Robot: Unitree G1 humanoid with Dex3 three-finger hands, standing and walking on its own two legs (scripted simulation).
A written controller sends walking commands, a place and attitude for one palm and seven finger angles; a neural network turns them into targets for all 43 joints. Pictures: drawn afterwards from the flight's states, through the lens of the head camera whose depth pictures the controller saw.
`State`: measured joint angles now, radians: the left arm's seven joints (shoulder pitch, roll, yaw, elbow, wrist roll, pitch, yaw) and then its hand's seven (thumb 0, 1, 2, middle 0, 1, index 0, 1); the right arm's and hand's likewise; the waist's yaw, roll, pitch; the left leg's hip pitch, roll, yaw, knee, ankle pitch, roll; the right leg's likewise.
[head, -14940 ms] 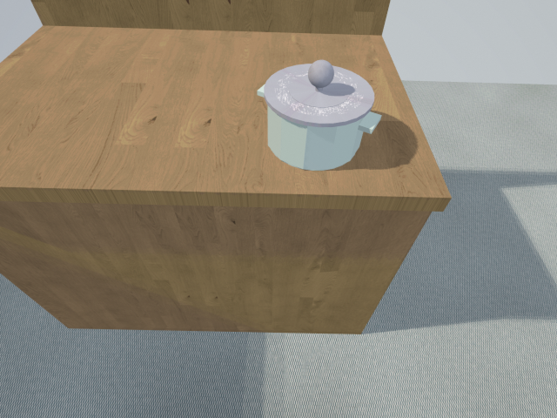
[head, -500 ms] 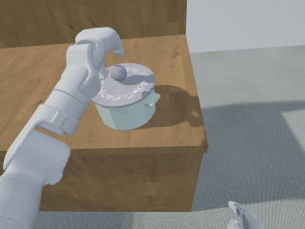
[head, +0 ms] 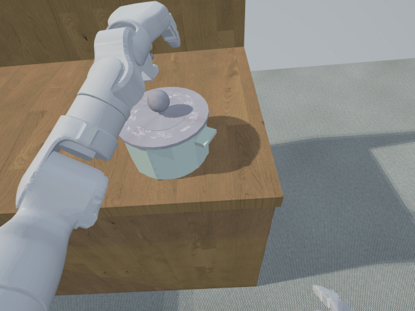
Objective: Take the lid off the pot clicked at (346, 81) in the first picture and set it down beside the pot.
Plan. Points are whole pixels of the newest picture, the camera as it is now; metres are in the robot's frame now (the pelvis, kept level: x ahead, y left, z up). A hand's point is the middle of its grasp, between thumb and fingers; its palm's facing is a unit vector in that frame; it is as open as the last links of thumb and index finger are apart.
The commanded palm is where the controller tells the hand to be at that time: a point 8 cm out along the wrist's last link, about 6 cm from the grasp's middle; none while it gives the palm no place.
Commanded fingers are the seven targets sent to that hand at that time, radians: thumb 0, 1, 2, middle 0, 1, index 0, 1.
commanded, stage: move the open hand above the knob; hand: left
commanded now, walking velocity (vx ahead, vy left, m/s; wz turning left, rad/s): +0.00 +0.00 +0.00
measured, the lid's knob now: (158, 101) +0.50 +0.10 +0.17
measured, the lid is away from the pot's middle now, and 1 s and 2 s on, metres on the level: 0.00 0.00 0.00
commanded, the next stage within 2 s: none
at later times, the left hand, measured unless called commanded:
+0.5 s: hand (156, 80) +0.45 +0.08 +0.24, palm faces -0.11 +0.00 -0.99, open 9.8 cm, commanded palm +0.44 +0.10 +0.32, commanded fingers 0.00 -0.39 1.74 -0.90 -0.08 -0.90 -0.08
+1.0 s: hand (147, 57) +0.47 +0.09 +0.28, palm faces -0.05 -0.07 -1.00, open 9.8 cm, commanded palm +0.43 +0.10 +0.32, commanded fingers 0.00 -0.39 1.74 -0.90 -0.08 -0.90 -0.08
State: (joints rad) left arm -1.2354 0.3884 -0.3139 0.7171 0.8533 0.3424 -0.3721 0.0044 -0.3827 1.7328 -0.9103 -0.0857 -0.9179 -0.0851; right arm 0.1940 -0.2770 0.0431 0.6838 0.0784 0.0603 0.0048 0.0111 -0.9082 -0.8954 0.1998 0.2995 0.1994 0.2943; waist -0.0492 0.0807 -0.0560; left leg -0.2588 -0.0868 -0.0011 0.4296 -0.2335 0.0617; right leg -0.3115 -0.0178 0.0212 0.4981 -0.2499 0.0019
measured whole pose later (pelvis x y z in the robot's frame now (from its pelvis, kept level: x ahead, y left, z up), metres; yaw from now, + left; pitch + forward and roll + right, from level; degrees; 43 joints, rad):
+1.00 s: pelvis +0.00 -0.01 +0.00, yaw +0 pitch +4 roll +1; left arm -1.26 0.39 -0.31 0.79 0.88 0.39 -0.39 0.00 -0.38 1.73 -0.91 -0.09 -0.91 -0.08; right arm 0.15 -0.28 0.05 0.66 0.09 0.10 0.01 0.01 -0.91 -0.90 0.20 0.30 0.20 0.29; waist -0.04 0.08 -0.07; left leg -0.26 -0.08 -0.01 0.42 -0.23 0.05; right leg -0.31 -0.01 0.01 0.49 -0.25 -0.01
